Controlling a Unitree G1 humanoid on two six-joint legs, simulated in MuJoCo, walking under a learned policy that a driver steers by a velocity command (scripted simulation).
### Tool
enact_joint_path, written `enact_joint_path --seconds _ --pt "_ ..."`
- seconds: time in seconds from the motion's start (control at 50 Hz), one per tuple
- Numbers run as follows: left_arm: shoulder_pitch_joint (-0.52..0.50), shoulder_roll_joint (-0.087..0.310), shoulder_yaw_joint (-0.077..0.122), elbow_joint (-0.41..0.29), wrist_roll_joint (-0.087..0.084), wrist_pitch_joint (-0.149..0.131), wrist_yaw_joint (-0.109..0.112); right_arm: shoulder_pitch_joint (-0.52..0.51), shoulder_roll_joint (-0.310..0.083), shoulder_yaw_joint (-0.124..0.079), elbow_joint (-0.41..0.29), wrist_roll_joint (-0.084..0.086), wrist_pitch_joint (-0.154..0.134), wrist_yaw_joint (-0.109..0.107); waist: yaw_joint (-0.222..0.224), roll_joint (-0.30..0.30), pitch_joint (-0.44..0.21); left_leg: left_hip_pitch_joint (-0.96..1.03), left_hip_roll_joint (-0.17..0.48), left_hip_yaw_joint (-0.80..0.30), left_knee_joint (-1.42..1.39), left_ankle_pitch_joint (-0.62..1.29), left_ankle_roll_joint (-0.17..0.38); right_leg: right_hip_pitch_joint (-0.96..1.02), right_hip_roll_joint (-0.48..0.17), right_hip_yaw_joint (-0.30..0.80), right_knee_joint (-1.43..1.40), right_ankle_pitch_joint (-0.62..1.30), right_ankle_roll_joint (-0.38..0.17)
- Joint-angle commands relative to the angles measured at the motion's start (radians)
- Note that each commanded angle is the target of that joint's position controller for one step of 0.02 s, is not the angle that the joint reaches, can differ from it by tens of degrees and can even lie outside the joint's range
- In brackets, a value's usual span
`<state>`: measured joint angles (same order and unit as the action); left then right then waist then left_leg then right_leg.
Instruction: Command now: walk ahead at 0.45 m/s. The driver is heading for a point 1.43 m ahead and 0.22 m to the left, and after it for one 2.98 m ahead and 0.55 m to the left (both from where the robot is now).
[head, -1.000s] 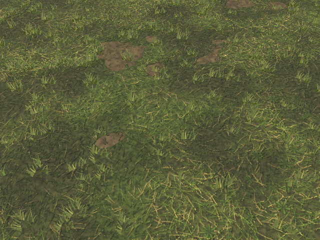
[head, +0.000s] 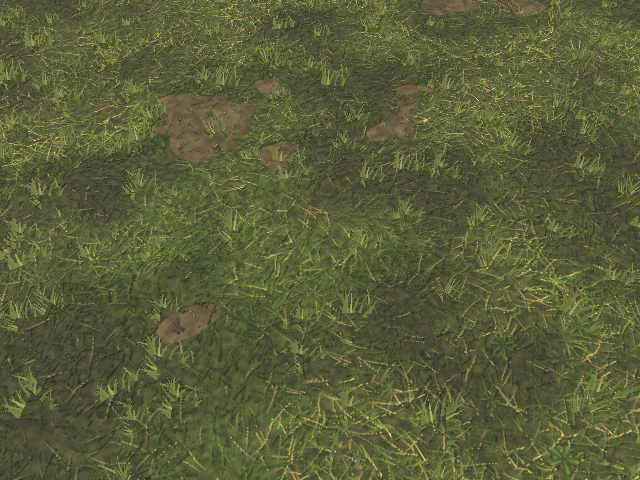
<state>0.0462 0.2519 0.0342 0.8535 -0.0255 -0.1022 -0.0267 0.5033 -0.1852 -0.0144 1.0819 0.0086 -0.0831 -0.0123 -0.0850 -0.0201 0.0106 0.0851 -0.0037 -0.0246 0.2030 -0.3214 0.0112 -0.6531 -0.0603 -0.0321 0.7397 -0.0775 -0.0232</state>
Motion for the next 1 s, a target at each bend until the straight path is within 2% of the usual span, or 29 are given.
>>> enact_joint_path --seconds 0.02,0.06,0.08,0.1,0.12,0.14,0.16,0.18,0.2,0.22,0.26,0.28,0.32,0.38,0.46,0.56,0.62,0.64,0.66,0.68,0.7,0.72,0.74,0.76,0.78,0.8,0.86,0.92,1.0 --pt "-0.117 0.050 0.002 -0.093 -0.005 0.001 -0.006 -0.021 -0.210 -0.044 -0.047 0.018 -0.017 -0.015 0.048 0.142 0.133 -0.202 0.225 -0.091 -0.143 0.278 0.150 0.151 0.026 0.001 -0.161 0.111 -0.006" --pt "-0.081 0.092 0.020 -0.089 -0.003 0.000 -0.007 -0.030 -0.213 -0.051 -0.050 0.015 -0.010 -0.014 0.087 0.134 0.103 -0.099 0.252 -0.074 -0.054 0.495 0.126 0.190 0.040 0.004 -0.193 0.081 -0.038" --pt "-0.015 0.118 0.035 -0.073 -0.002 0.000 -0.006 -0.034 -0.219 -0.055 -0.054 0.007 -0.001 -0.013 0.126 0.140 0.045 -0.063 0.245 -0.051 0.054 0.691 0.109 0.274 0.064 -0.012 -0.180 0.040 -0.058" --pt "0.130 0.149 0.056 -0.028 -0.005 0.003 -0.002 -0.037 -0.208 -0.053 -0.060 -0.003 0.011 -0.011 0.195 0.139 -0.046 -0.080 0.212 -0.018 0.238 0.831 0.089 0.446 0.095 -0.034 -0.168 0.007 -0.084" --pt "0.295 0.190 0.075 0.014 -0.007 0.008 0.003 -0.043 -0.187 -0.042 -0.079 -0.013 0.018 -0.009 0.267 0.107 -0.149 -0.234 0.169 0.008 0.494 0.740 0.058 0.700 0.025 0.044 -0.152 -0.028 -0.124" --pt "0.419 0.293 0.097 0.042 0.018 0.013 0.004 0.088 -0.051 -0.005 -0.095 -0.011 0.005 0.002 0.221 -0.164 -0.328 -0.600 0.001 0.044 0.932 0.299 -0.007 1.059 -0.249 0.513 -0.248 -0.299 -0.284" --pt "0.409 0.235 0.074 0.048 0.014 0.012 -0.004 0.079 -0.051 -0.002 -0.085 0.007 -0.025 0.008 0.212 -0.251 -0.389 -0.712 -0.052 -0.094 1.125 -0.207 0.007 1.045 -0.329 0.854 -0.486 -0.445 -0.308" --pt "0.307 0.176 0.054 0.040 0.008 0.003 -0.007 -0.032 -0.150 -0.029 -0.128 0.038 -0.045 0.013 0.189 -0.192 -0.202 -0.813 0.011 -0.102 1.199 -0.162 0.035 0.896 -0.300 0.746 -0.510 -0.472 -0.250" --pt "0.210 0.141 0.042 0.017 0.010 -0.002 -0.008 -0.125 -0.180 -0.034 -0.158 0.044 -0.053 0.009 0.163 -0.099 -0.102 -0.807 0.068 -0.073 1.174 -0.071 0.054 0.731 -0.269 0.587 -0.519 -0.375 -0.221" --pt "0.142 0.116 0.033 0.009 0.023 -0.008 -0.014 -0.160 -0.177 -0.040 -0.165 0.030 -0.050 0.001 0.126 -0.031 -0.047 -0.756 0.112 -0.060 1.109 0.008 0.057 0.581 -0.229 0.464 -0.541 -0.248 -0.205" --pt "0.092 0.079 0.022 0.016 0.035 -0.016 -0.019 -0.114 -0.141 -0.046 -0.154 0.014 -0.021 -0.006 0.060 -0.070 -0.030 -0.637 0.159 -0.067 1.014 0.068 0.056 0.435 -0.159 0.318 -0.588 -0.151 -0.188" --pt "0.104 0.077 0.022 0.027 0.033 -0.018 -0.019 -0.104 -0.124 -0.046 -0.152 0.012 -0.008 -0.007 0.050 -0.072 -0.020 -0.623 0.162 -0.056 0.988 0.070 0.050 0.401 -0.147 0.281 -0.609 -0.129 -0.199" --pt "0.144 0.102 0.026 0.049 0.031 -0.022 -0.008 -0.155 -0.131 -0.051 -0.176 0.005 0.004 -0.010 0.048 -0.051 0.017 -0.674 0.169 -0.042 0.917 0.125 0.030 0.376 -0.145 0.235 -0.647 -0.097 -0.220" --pt "0.210 0.134 0.032 0.071 0.028 -0.017 0.015 -0.291 -0.144 -0.058 -0.225 -0.007 0.001 -0.009 0.079 -0.013 0.049 -0.793 0.174 -0.040 0.738 0.283 -0.002 0.437 -0.152 0.208 -0.667 -0.047 -0.223" --pt "0.282 0.148 0.032 0.090 0.016 -0.006 0.031 -0.439 -0.119 -0.047 -0.268 -0.001 -0.013 0.008 0.128 -0.015 0.061 -0.757 0.129 0.007 0.485 0.453 -0.011 0.485 -0.121 0.125 -0.666 0.003 -0.187" --pt "0.376 0.158 0.039 0.131 0.007 0.018 0.035 -0.570 -0.122 -0.034 -0.325 0.011 -0.022 0.038 0.167 -0.013 0.089 -0.778 0.101 0.011 0.343 0.397 0.005 0.654 -0.174 0.118 -0.596 0.039 -0.177" --pt "0.367 0.176 0.049 0.133 0.006 0.035 0.037 -0.542 -0.157 -0.042 -0.338 0.014 -0.030 0.051 0.130 -0.043 0.060 -0.699 0.073 0.028 0.298 0.275 0.043 0.733 -0.206 0.127 -0.508 0.190 -0.153" --pt "0.345 0.184 0.051 0.126 0.007 0.040 0.037 -0.477 -0.182 -0.054 -0.325 0.013 -0.033 0.051 0.088 -0.059 0.017 -0.591 0.041 0.056 0.286 0.245 0.062 0.735 -0.193 0.111 -0.426 0.364 -0.139" --pt "0.331 0.170 0.044 0.120 0.013 0.046 0.036 -0.325 -0.223 -0.078 -0.280 0.012 -0.034 0.046 0.012 -0.052 -0.077 -0.386 0.008 0.084 0.274 0.250 0.091 0.700 -0.141 0.070 -0.248 0.509 -0.114" --pt "0.333 0.135 0.027 0.095 0.028 0.045 0.036 -0.126 -0.294 -0.101 -0.235 0.001 -0.032 0.037 -0.058 0.010 -0.232 -0.064 0.136 -0.055 0.319 0.271 0.151 0.515 -0.086 0.026 0.040 0.361 -0.080" --pt "0.458 0.001 -0.012 0.087 0.028 0.022 0.023 -0.024 -0.385 -0.124 -0.203 -0.007 -0.024 0.038 -0.011 0.274 -0.378 0.324 0.379 -0.538 0.232 0.069 0.315 0.083 0.103 0.000 0.433 -0.164 -0.003" --pt "0.419 0.069 0.002 0.102 0.011 -0.006 0.020 -0.021 -0.288 -0.095 -0.207 -0.005 -0.023 0.040 -0.036 0.239 -0.404 0.338 0.398 -0.715 0.108 -0.002 0.309 -0.038 0.105 0.158 0.563 -0.482 -0.019" --pt "0.317 0.151 0.025 0.069 -0.018 -0.022 0.016 -0.111 -0.244 -0.078 -0.221 -0.002 -0.026 0.037 -0.020 0.186 -0.247 0.209 0.366 -0.558 0.097 0.018 0.251 -0.116 0.045 0.156 0.600 -0.419 -0.039" --pt "0.257 0.151 0.025 0.053 -0.020 -0.026 0.022 -0.204 -0.219 -0.069 -0.243 -0.003 -0.026 0.036 0.012 0.111 -0.156 0.053 0.330 -0.422 0.076 0.118 0.225 -0.095 -0.014 0.120 0.560 -0.321 -0.042" --pt "0.220 0.139 0.030 0.051 -0.002 -0.020 0.029 -0.261 -0.184 -0.058 -0.250 -0.010 -0.025 0.041 0.039 0.054 -0.081 -0.084 0.283 -0.320 0.038 0.204 0.206 -0.057 -0.047 0.103 0.496 -0.252 -0.040" --pt "0.244 0.119 0.033 0.051 0.003 -0.007 0.032 -0.284 -0.175 -0.055 -0.249 -0.020 -0.030 0.043 0.078 0.106 -0.067 -0.168 0.261 -0.261 0.007 0.245 0.204 0.010 -0.078 0.110 0.447 -0.206 -0.035" --pt "0.262 0.073 0.030 0.059 0.008 0.025 0.034 -0.267 -0.173 -0.057 -0.226 -0.014 -0.038 0.044 0.108 0.095 -0.033 -0.256 0.220 -0.160 -0.057 0.322 0.216 0.050 -0.092 0.093 0.366 -0.150 -0.012" --pt "0.153 0.074 0.033 0.017 0.022 0.028 0.035 -0.213 -0.201 -0.064 -0.201 -0.012 -0.032 0.026 0.089 0.070 0.006 -0.229 0.223 -0.113 -0.082 0.395 0.221 -0.049 -0.097 0.087 0.207 -0.015 0.016" --pt "0.014 0.050 0.025 -0.023 0.018 0.017 0.022 -0.165 -0.210 -0.063 -0.178 -0.003 -0.022 0.010 0.051 0.080 0.036 -0.219 0.185 -0.034 -0.101 0.361 0.186 -0.012 -0.060 0.051 -0.047 0.177 0.018"
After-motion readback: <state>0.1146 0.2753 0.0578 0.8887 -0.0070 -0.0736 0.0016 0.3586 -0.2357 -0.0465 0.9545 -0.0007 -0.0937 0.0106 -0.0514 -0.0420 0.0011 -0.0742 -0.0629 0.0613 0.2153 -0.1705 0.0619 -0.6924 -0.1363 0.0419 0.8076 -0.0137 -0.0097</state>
